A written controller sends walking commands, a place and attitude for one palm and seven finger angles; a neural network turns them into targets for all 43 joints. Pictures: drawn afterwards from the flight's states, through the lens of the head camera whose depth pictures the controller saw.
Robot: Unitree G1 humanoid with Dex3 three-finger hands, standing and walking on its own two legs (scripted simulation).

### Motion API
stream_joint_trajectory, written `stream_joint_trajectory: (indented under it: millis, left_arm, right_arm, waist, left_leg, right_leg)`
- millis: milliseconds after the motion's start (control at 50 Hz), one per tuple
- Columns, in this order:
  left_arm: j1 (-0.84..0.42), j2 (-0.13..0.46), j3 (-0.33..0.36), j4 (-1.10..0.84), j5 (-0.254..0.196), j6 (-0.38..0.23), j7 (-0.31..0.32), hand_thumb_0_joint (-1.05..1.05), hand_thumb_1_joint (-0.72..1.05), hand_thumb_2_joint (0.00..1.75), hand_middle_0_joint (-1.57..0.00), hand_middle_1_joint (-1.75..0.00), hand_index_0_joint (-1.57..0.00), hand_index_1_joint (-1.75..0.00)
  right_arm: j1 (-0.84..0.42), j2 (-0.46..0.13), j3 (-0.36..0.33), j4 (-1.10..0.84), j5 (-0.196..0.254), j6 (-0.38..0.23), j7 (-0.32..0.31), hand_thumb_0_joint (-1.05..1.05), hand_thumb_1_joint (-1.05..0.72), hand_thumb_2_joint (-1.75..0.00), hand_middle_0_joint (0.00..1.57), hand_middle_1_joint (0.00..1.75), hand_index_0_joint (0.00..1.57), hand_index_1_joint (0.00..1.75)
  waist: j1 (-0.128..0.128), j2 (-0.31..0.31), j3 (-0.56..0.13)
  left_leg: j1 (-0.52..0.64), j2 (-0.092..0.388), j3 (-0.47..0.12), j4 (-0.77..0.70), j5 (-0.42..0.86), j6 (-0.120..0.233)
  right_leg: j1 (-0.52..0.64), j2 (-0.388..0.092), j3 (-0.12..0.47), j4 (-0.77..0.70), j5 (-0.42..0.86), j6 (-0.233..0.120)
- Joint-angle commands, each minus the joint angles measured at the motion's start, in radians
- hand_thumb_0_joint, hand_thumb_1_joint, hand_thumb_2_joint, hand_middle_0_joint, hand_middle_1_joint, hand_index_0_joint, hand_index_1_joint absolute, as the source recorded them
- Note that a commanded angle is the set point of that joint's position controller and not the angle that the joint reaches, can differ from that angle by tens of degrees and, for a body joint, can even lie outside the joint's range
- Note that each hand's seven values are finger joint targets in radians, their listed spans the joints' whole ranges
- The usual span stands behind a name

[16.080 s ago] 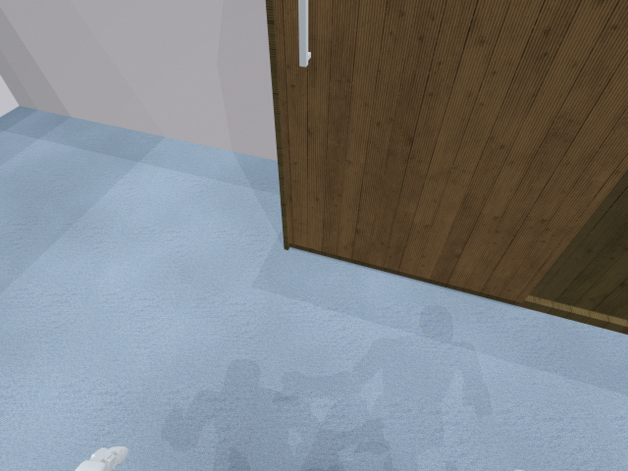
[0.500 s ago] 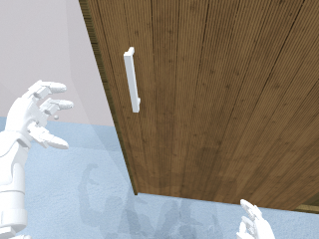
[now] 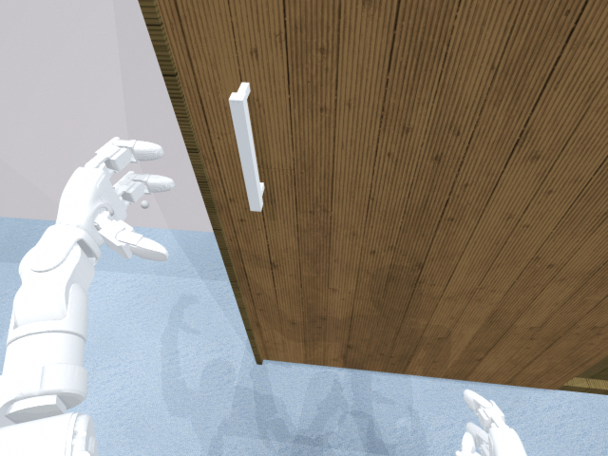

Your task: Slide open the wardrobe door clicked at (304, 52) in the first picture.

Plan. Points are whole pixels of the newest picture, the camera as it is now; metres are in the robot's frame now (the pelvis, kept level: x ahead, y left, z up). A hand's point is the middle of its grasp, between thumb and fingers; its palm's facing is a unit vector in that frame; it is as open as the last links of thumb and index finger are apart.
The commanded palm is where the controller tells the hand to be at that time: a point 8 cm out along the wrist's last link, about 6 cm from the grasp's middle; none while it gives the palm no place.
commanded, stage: move the hooked fingers beside the handle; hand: left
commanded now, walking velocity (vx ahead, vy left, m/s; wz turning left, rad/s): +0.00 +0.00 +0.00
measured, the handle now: (251, 152) +0.49 +0.11 +0.15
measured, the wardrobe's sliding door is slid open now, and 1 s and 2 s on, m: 0.00 0.00 0.00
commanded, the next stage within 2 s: feel for the door with the fingertips in 1.86 s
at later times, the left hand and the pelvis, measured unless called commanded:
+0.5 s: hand (181, 186) +0.41 +0.19 +0.15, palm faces -0.04 -1.00 -0.04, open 14.0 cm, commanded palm +0.39 +0.24 +0.16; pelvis +0.00 +0.00 +0.00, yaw +0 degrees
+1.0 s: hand (189, 180) +0.42 +0.18 +0.15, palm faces -0.03 -1.00 -0.02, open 14.0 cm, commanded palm +0.40 +0.23 +0.15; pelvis +0.00 +0.00 +0.00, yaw -1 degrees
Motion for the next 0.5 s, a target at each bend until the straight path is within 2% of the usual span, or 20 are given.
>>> stream_joint_trajectory:
  millis: [0,20,40,60,100,120,140,200,220,240,260,320,340,360,380,400,440,460,480]
  left_arm:
    - [-0.373,0.248,0.084,-0.167,-0.028,-0.068,0.012,0.00,-0.50,0.30,-0.30,-1.20,-0.30,-1.20]
    - [-0.399,0.224,0.064,-0.160,-0.028,-0.063,0.017,0.00,-0.50,0.30,-0.30,-1.20,-0.30,-1.20]
    - [-0.378,0.240,0.082,-0.135,-0.020,-0.056,0.026,0.00,-0.50,0.30,-0.30,-1.20,-0.30,-1.20]
    - [-0.392,0.214,0.055,-0.146,-0.015,-0.054,0.031,0.00,-0.50,0.30,-0.30,-1.20,-0.30,-1.20]
    - [-0.434,0.210,0.034,-0.159,0.002,-0.051,0.046,0.00,-0.50,0.30,-0.30,-1.20,-0.30,-1.20]
    - [-0.458,0.217,0.039,-0.180,0.003,-0.057,0.053,0.00,-0.50,0.30,-0.30,-1.20,-0.30,-1.20]
    - [-0.445,0.241,0.064,-0.195,0.006,-0.065,0.059,0.00,-0.50,0.30,-0.30,-1.20,-0.30,-1.20]
    - [-0.466,0.226,0.056,-0.235,-0.001,-0.097,0.069,0.00,-0.50,0.30,-0.30,-1.20,-0.30,-1.20]
    - [-0.482,0.214,0.048,-0.223,-0.005,-0.103,0.067,0.00,-0.50,0.30,-0.30,-1.20,-0.30,-1.20]
    - [-0.494,0.202,0.038,-0.202,-0.005,-0.107,0.069,0.00,-0.50,0.30,-0.30,-1.20,-0.30,-1.20]
    - [-0.507,0.177,0.017,-0.164,-0.005,-0.103,0.069,0.00,-0.50,0.30,-0.30,-1.20,-0.30,-1.20]
    - [-0.516,0.203,0.028,-0.048,0.012,-0.081,0.077,0.00,-0.50,0.30,-0.30,-1.20,-0.30,-1.20]
    - [-0.546,0.175,-0.006,-0.036,0.021,-0.076,0.079,0.00,-0.50,0.30,-0.30,-1.20,-0.30,-1.20]
    - [-0.585,0.147,-0.036,-0.012,0.024,-0.073,0.082,0.00,-0.50,0.30,-0.30,-1.20,-0.30,-1.20]
    - [-0.618,0.162,-0.030,-0.003,0.031,-0.079,0.088,0.00,-0.50,0.30,-0.30,-1.20,-0.30,-1.20]
    - [-0.624,0.178,-0.018,-0.023,0.035,-0.089,0.094,0.00,-0.50,0.30,-0.30,-1.20,-0.30,-1.20]
    - [-0.661,0.154,-0.036,-0.068,0.032,-0.119,0.099,0.00,-0.50,0.30,-0.30,-1.20,-0.30,-1.20]
    - [-0.684,0.142,-0.044,-0.061,0.027,-0.131,0.103,0.00,-0.50,0.30,-0.30,-1.20,-0.30,-1.20]
    - [-0.700,0.166,-0.017,-0.049,0.021,-0.146,0.108,0.00,-0.50,0.30,-0.30,-1.20,-0.30,-1.20]
  right_arm:
    - [-0.051,-0.128,-0.049,-0.125,0.003,-0.040,-0.007,0.00,-0.90,-0.90,0.20,0.30,0.20,0.30]
    - [-0.053,-0.127,-0.048,-0.124,0.005,-0.037,-0.006,0.00,-0.90,-0.90,0.20,0.30,0.20,0.30]
    - [-0.049,-0.127,-0.053,-0.119,0.008,-0.032,-0.005,0.00,-0.90,-0.90,0.20,0.30,0.20,0.30]
    - [-0.050,-0.126,-0.052,-0.124,0.006,-0.029,-0.004,0.00,-0.90,-0.90,0.20,0.30,0.20,0.30]
    - [-0.051,-0.126,-0.052,-0.125,0.006,-0.021,-0.001,0.00,-0.90,-0.90,0.20,0.30,0.20,0.30]
    - [-0.047,-0.122,-0.053,-0.127,0.005,-0.019,0.001,0.00,-0.90,-0.90,0.20,0.30,0.20,0.30]
    - [-0.042,-0.121,-0.057,-0.129,0.003,-0.018,0.001,0.00,-0.90,-0.90,0.20,0.30,0.20,0.30]
    - [-0.041,-0.117,-0.056,-0.133,-0.002,-0.017,0.002,0.00,-0.90,-0.90,0.20,0.30,0.20,0.30]
    - [-0.036,-0.117,-0.056,-0.127,0.000,-0.015,0.001,0.00,-0.90,-0.90,0.20,0.30,0.20,0.30]
    - [-0.032,-0.117,-0.056,-0.119,0.002,-0.014,-0.001,0.00,-0.90,-0.90,0.20,0.30,0.20,0.30]
    - [-0.028,-0.119,-0.055,-0.111,0.001,-0.013,-0.002,0.00,-0.90,-0.90,0.20,0.30,0.20,0.30]
    - [-0.016,-0.131,-0.054,-0.092,0.006,0.004,-0.006,0.00,-0.90,-0.90,0.20,0.30,0.20,0.30]
    - [-0.019,-0.128,-0.053,-0.093,0.007,0.007,-0.007,0.00,-0.90,-0.90,0.20,0.30,0.20,0.30]
    - [-0.015,-0.127,-0.052,-0.089,0.009,0.009,-0.007,0.00,-0.90,-0.90,0.20,0.30,0.20,0.30]
    - [-0.006,-0.129,-0.055,-0.083,0.006,0.009,-0.006,0.00,-0.90,-0.90,0.20,0.30,0.20,0.30]
    - [-0.004,-0.130,-0.057,-0.087,0.004,0.012,-0.005,0.00,-0.90,-0.90,0.20,0.30,0.20,0.30]
    - [0.001,-0.121,-0.058,-0.095,0.000,0.009,-0.002,0.00,-0.90,-0.90,0.20,0.30,0.20,0.30]
    - [0.008,-0.121,-0.058,-0.089,-0.001,0.007,-0.002,0.00,-0.90,-0.90,0.20,0.30,0.20,0.30]
    - [0.018,-0.123,-0.060,-0.080,-0.005,0.005,-0.001,0.00,-0.90,-0.90,0.20,0.30,0.20,0.30]
  waist:
    - [-0.002,-0.047,-0.281]
    - [-0.012,-0.058,-0.263]
    - [-0.007,-0.046,-0.246]
    - [-0.010,-0.031,-0.253]
    - [-0.011,0.006,-0.255]
    - [-0.013,0.017,-0.286]
    - [-0.005,0.021,-0.320]
    - [-0.004,-0.015,-0.364]
    - [-0.012,-0.018,-0.362]
    - [-0.019,-0.036,-0.341]
    - [-0.026,-0.022,-0.313]
    - [-0.034,-0.043,-0.240]
    - [-0.040,-0.009,-0.230]
    - [-0.052,-0.012,-0.218]
    - [-0.054,-0.001,-0.232]
    - [-0.044,0.019,-0.271]
    - [-0.044,0.034,-0.351]
    - [-0.050,0.014,-0.369]
    - [-0.048,-0.011,-0.376]
  left_leg:
    - [-0.056,0.016,-0.044,-0.062,0.411,-0.015]
    - [-0.065,0.015,-0.045,-0.070,0.389,-0.013]
    - [-0.072,0.015,-0.040,-0.070,0.378,-0.013]
    - [-0.068,0.013,-0.041,-0.071,0.382,-0.013]
    - [-0.056,0.015,-0.042,-0.067,0.408,-0.016]
    - [-0.042,0.014,-0.041,-0.065,0.423,-0.017]
    - [-0.032,0.014,-0.040,-0.060,0.445,-0.017]
    - [-0.008,0.020,-0.044,-0.053,0.517,-0.023]
    - [-0.009,0.021,-0.041,-0.056,0.507,-0.022]
    - [-0.014,0.021,-0.041,-0.059,0.490,-0.020]
    - [-0.025,0.020,-0.040,-0.063,0.465,-0.021]
    - [-0.076,0.017,-0.039,-0.077,0.367,-0.012]
    - [-0.076,0.015,-0.040,-0.080,0.344,-0.013]
    - [-0.077,0.013,-0.043,-0.078,0.330,-0.012]
    - [-0.074,0.013,-0.047,-0.076,0.326,-0.013]
    - [-0.055,0.013,-0.044,-0.068,0.357,-0.013]
    - [-0.013,0.013,-0.053,-0.057,0.426,-0.022]
    - [-0.005,0.015,-0.054,-0.051,0.445,-0.023]
    - [-0.013,0.016,-0.054,-0.050,0.452,-0.024]
  right_leg:
    - [0.242,0.003,0.043,-0.004,0.312,-0.019]
    - [0.228,0.001,0.042,-0.008,0.299,-0.016]
    - [0.218,0.001,0.043,-0.009,0.287,-0.017]
    - [0.214,-0.002,0.043,-0.008,0.287,-0.018]
    - [0.208,-0.003,0.045,-0.006,0.292,-0.023]
    - [0.221,-0.003,0.049,-0.006,0.308,-0.021]
    - [0.243,-0.003,0.051,-0.001,0.328,-0.021]
    - [0.268,0.001,0.050,0.007,0.375,-0.020]
    - [0.268,0.002,0.051,0.003,0.374,-0.018]
    - [0.256,0.003,0.048,0.000,0.363,-0.017]
    - [0.237,0.003,0.046,-0.004,0.348,-0.017]
    - [0.200,0.002,0.046,-0.018,0.274,-0.020]
    - [0.181,0.000,0.045,-0.019,0.249,-0.021]
    - [0.161,-0.001,0.043,-0.021,0.234,-0.022]
    - [0.159,-0.001,0.043,-0.020,0.226,-0.023]
    - [0.176,0.000,0.048,-0.015,0.246,-0.026]
    - [0.200,0.002,0.047,-0.001,0.289,-0.027]
    - [0.204,0.004,0.049,0.002,0.308,-0.025]
    - [0.217,0.005,0.049,0.002,0.323,-0.024]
